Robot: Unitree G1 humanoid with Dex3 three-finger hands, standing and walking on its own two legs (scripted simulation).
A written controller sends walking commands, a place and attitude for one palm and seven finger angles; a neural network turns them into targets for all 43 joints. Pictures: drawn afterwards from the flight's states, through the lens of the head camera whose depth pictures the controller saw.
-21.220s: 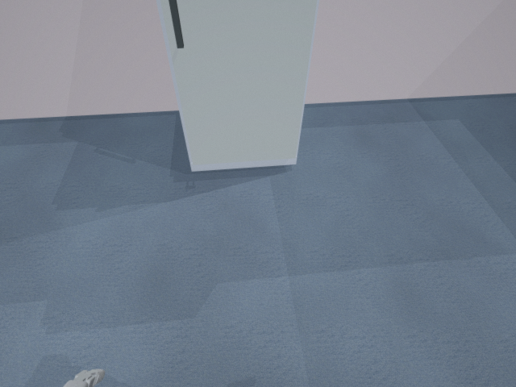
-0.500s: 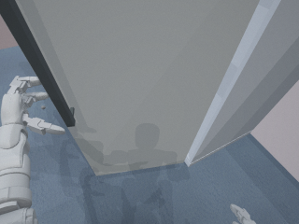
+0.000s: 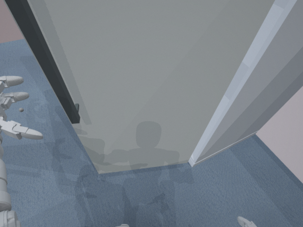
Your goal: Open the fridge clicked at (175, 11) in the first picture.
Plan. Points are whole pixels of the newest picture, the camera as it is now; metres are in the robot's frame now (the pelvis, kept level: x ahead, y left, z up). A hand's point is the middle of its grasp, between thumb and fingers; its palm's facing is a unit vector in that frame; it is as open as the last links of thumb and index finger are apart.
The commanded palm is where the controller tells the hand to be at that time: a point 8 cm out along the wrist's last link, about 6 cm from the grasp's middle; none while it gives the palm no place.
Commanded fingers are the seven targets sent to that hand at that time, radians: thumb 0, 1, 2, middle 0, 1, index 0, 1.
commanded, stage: slip the hand off the handle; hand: left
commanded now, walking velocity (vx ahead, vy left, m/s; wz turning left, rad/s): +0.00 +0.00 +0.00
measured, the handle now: (49, 56) +0.43 +0.26 +0.21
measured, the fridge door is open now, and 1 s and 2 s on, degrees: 71 71 71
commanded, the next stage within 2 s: draw the hand back to the body in 0.60 s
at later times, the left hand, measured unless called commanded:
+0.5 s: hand (14, 147) +0.26 +0.31 +0.10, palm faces +0.33 -0.92 -0.21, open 14.7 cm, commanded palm +0.21 +0.35 +0.12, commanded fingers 0.00 -0.55 0.20 -0.25 -1.15 -0.25 -1.15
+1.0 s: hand (13, 152) +0.23 +0.29 +0.14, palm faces +0.33 -0.94 -0.01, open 14.7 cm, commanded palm +0.18 +0.33 +0.14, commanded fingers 0.00 -0.55 0.20 -0.25 -1.15 -0.25 -1.15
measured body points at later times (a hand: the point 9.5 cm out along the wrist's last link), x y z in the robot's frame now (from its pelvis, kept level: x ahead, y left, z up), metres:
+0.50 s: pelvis -0.01 +0.00 +0.00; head +0.01 +0.00 +0.45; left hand +0.23 +0.36 +0.12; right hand +0.18 -0.23 -0.07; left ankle +0.00 +0.09 -0.71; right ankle +0.00 -0.13 -0.71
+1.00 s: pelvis -0.01 -0.02 +0.01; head -0.01 -0.03 +0.46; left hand +0.21 +0.34 +0.14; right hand +0.18 -0.25 -0.06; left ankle +0.00 +0.09 -0.71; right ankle +0.00 -0.13 -0.71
